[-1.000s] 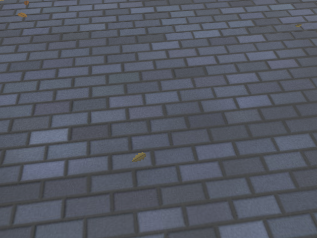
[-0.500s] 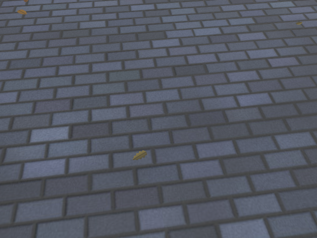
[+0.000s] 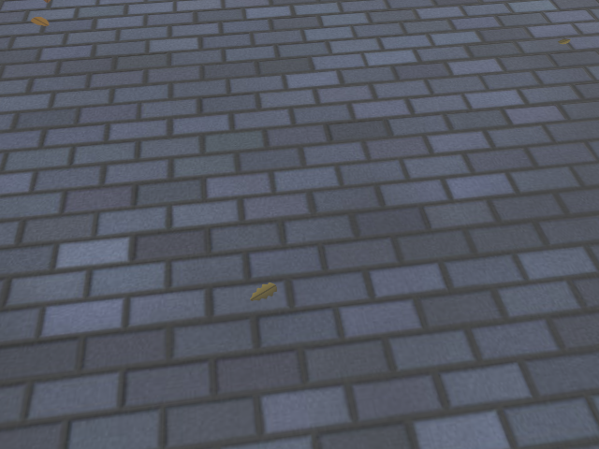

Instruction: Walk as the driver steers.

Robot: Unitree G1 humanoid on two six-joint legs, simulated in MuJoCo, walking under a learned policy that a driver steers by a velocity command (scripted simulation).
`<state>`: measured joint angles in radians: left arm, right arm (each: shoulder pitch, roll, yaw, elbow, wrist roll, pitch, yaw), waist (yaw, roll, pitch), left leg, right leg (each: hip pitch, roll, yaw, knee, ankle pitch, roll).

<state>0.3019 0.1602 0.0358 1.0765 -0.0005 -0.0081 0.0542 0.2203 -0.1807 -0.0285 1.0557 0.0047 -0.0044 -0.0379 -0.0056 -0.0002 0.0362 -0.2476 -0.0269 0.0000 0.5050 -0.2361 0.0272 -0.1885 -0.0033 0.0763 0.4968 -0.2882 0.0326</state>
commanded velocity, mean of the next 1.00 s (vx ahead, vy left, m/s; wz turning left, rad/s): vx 0.12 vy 0.00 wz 0.27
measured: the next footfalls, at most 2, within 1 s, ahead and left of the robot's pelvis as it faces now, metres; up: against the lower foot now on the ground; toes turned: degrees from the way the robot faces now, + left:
left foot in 0.58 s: +0.26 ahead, +0.08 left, +0.00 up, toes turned +6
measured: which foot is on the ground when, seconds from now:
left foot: down 0.00-0.20, up 0.22-0.56, down 0.58-1.00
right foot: down 0.00-0.60, up 0.62-1.00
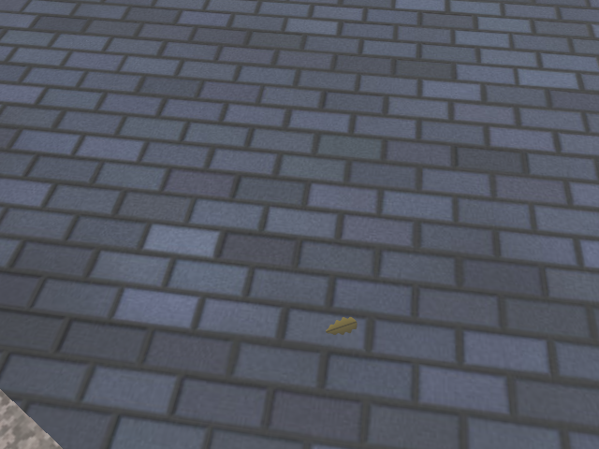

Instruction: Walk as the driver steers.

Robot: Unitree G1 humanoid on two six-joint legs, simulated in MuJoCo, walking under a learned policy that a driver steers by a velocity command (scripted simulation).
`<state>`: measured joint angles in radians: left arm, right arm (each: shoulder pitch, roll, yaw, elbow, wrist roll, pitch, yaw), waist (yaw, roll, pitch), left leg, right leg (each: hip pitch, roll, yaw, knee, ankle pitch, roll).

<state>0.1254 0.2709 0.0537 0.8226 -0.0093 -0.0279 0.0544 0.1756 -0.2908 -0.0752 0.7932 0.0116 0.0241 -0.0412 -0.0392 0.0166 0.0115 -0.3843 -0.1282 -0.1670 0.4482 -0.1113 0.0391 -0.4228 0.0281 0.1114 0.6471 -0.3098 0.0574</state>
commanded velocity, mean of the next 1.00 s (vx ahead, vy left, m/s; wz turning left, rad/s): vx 0.02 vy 0.00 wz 0.12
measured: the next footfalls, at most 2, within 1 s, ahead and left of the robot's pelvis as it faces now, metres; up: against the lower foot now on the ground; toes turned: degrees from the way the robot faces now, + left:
right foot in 0.04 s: +0.07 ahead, -0.13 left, +0.00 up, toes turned +6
left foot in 0.40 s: +0.02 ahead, +0.12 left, +0.00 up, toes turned +3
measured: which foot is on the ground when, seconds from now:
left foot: down 0.00-0.04, up 0.06-0.38, down 0.40-1.00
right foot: up 0.00-0.02, down 0.04-1.00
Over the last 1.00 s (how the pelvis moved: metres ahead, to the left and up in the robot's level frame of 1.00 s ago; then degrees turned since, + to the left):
0.19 -0.03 0.00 18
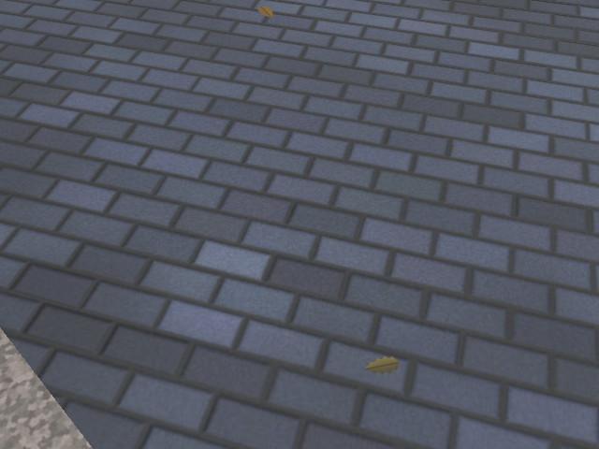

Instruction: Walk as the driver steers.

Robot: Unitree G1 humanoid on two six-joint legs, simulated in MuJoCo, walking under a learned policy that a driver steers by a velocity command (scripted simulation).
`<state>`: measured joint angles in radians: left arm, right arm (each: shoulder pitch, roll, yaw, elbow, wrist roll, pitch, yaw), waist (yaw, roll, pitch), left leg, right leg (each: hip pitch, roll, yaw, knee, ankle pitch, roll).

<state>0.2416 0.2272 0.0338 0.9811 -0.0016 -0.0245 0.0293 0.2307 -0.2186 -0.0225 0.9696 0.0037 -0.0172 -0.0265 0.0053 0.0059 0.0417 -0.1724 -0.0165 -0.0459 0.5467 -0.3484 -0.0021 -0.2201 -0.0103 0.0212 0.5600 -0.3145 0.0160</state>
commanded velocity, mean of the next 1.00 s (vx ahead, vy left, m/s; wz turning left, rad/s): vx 0.24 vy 0.00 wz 0.00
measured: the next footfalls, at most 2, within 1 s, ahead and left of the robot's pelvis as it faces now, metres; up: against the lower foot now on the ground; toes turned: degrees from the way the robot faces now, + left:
right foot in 0.98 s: +0.40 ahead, -0.12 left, +0.00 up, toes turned -2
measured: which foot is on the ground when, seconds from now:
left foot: down 0.00-1.00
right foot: down 0.00-0.56, up 0.58-0.96, down 0.98-1.00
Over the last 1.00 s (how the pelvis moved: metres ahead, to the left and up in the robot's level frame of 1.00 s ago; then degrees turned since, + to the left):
0.03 0.00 0.00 5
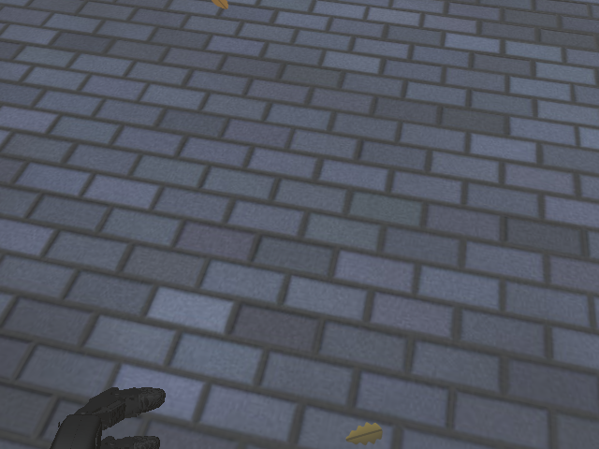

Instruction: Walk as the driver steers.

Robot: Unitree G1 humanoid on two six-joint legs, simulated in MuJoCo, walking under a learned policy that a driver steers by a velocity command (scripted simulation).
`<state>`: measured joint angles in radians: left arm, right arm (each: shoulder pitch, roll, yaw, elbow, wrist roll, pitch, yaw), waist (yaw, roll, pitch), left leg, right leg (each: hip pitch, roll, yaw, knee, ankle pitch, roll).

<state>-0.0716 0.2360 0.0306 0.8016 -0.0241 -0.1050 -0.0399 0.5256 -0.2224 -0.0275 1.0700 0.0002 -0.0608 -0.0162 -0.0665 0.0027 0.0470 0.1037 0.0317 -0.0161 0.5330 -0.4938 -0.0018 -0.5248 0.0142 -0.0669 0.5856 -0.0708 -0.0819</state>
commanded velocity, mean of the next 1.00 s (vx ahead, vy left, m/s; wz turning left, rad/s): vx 0.43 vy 0.00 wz -0.24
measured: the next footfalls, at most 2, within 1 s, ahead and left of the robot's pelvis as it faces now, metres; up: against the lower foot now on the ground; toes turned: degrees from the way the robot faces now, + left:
left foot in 0.52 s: +0.47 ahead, +0.14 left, +0.00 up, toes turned -6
right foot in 0.98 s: +0.62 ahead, -0.15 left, +0.00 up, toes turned -18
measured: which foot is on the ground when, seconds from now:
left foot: down 0.00-0.00, up 0.02-0.50, down 0.52-1.00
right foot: down 0.00-0.52, up 0.54-0.96, down 0.98-1.00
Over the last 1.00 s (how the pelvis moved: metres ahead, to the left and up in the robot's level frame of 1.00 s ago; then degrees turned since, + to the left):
0.23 -0.02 -0.02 1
